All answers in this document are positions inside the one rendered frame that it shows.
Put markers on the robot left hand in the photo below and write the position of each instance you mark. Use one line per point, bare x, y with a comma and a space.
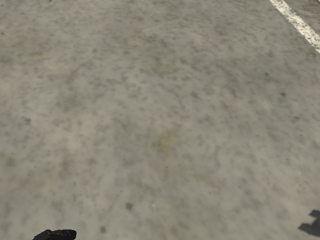
65, 234

